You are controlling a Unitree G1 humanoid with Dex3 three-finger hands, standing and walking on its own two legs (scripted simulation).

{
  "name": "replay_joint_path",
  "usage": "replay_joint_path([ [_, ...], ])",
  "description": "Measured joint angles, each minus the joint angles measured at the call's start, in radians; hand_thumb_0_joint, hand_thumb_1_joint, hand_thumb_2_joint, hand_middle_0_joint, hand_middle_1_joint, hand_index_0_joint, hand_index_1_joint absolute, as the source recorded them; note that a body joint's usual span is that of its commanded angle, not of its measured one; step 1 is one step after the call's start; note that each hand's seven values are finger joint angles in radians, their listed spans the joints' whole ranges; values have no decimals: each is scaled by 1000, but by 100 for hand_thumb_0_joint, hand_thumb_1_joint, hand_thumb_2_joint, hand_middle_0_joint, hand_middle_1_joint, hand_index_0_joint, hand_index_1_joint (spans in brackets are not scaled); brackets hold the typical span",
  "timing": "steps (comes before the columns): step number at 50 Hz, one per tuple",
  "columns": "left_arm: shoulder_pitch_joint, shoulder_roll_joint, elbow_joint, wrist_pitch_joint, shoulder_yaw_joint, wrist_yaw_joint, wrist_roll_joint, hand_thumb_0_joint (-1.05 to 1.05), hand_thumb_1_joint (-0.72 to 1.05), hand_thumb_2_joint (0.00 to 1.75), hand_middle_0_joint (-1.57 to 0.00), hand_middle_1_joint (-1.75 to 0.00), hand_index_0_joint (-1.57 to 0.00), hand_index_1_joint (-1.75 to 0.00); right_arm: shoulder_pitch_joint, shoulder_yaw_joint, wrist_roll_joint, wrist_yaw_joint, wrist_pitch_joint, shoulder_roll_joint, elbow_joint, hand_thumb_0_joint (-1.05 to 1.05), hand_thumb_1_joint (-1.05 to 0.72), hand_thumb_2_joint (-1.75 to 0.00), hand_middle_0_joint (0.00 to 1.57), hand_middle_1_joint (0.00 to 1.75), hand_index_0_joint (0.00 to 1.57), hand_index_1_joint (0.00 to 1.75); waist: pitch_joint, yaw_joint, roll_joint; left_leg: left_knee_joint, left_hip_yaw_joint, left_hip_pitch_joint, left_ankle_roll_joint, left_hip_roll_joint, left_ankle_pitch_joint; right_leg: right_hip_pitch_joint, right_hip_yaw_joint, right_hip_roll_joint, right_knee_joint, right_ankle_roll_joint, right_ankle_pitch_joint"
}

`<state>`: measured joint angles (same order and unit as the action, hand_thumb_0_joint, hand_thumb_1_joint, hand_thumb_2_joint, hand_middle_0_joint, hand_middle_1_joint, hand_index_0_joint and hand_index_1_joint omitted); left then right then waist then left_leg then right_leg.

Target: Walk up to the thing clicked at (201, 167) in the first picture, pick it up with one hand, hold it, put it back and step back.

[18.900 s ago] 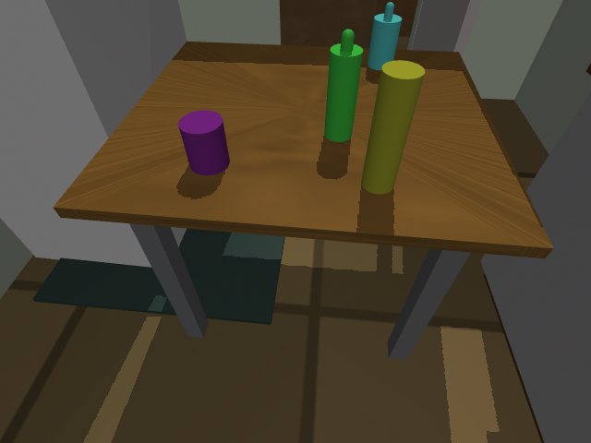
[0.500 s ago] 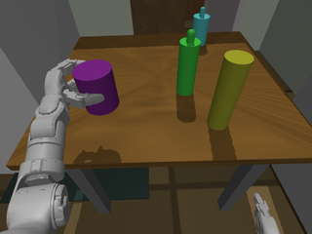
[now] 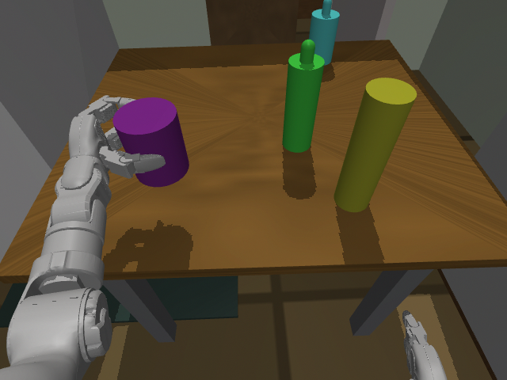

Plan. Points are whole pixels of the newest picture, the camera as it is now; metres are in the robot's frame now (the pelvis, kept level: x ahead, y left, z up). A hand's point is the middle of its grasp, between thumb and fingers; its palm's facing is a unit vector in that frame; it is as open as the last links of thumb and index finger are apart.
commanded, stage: crouch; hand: left
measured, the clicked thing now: (153, 137) +0.48 +0.14 +0.15
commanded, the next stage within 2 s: lower in 0.16 s
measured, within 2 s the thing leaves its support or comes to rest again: rests again in 1.34 s
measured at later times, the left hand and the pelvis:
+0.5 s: hand (144, 147) +0.50 +0.17 +0.12, palm faces +0.11 -0.99 +0.01, open 11.9 cm; pelvis -0.01 +0.00 -0.01, yaw -1 degrees
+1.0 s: hand (152, 160) +0.51 +0.17 +0.07, palm faces +0.11 -0.99 +0.01, open 11.9 cm; pelvis -0.01 +0.00 -0.04, yaw -1 degrees
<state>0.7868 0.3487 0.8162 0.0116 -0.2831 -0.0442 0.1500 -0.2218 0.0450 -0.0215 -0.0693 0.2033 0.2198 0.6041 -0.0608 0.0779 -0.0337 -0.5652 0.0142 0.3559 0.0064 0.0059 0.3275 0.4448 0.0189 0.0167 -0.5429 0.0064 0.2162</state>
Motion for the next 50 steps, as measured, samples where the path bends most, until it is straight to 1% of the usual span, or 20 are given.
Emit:
replay_joint_path([
  [12, 64, 34, 112, -71, -22, -11, -11, -1, -61, 66, -70, -110, -73, -109, 2, 8, 4, 0, -40, 11, -51, -1, 52, -6, 6, 5, 6, 5, 0, 32, 12, -31, -2, 59, 0, 3, 7, 56, -3, -3, -20, 0, 0],
  [21, 108, 52, 208, -129, -36, -7, -15, -1, -61, 65, -71, -110, -73, -109, 10, 9, 11, 8, -56, 11, -65, -1, 51, -6, 5, 5, 6, 5, -14, 47, 13, -88, -8, 134, -2, 6, 29, 127, -8, -7, -63, 1, 11],
  [26, 99, 58, 213, -163, -45, -8, -24, -1, -61, 65, -71, -110, -73, -109, 10, 3, 19, 18, -70, 5, -79, -1, 51, -6, 6, 5, 6, 5, -15, 54, 9, -139, -10, 196, -3, 9, 50, 188, -11, -9, -108, 3, 26],
  [31, 96, 57, 225, -192, -52, -17, -23, -1, -61, 65, -71, -110, -73, -109, 3, -8, 23, 23, -87, 4, -110, -1, 50, -6, 6, 5, 6, 5, -28, 63, 9, -187, -6, 249, -3, 10, 72, 239, -8, -10, -151, 2, 45],
  [35, 104, 61, 245, -214, -58, -13, -29, -1, -61, 66, -71, -109, -73, -108, 0, -7, 27, 29, -96, 5, -142, -1, 49, -7, 6, 5, 6, 5, -39, 71, 10, -219, -2, 280, -3, 11, 87, 268, -4, -11, -180, 2, 60],
  [42, 111, 70, 254, -235, -65, -13, -43, -1, -61, 66, -71, -109, -73, -108, -13, -3, 33, 44, -106, 6, -195, -1, 49, -7, 6, 5, 6, 5, -54, 80, 7, -272, 2, 337, -2, 13, 110, 322, 0, -13, -225, 1, 79],
  [50, 117, 76, 262, -250, -76, -13, -48, -1, -61, 66, -71, -110, -73, -109, -42, -9, 37, 55, -126, 4, -266, -1, 49, -7, 6, 5, 6, 5, -54, 87, 4, -319, 5, 388, -2, 14, 129, 372, 2, -13, -270, 1, 96],
])
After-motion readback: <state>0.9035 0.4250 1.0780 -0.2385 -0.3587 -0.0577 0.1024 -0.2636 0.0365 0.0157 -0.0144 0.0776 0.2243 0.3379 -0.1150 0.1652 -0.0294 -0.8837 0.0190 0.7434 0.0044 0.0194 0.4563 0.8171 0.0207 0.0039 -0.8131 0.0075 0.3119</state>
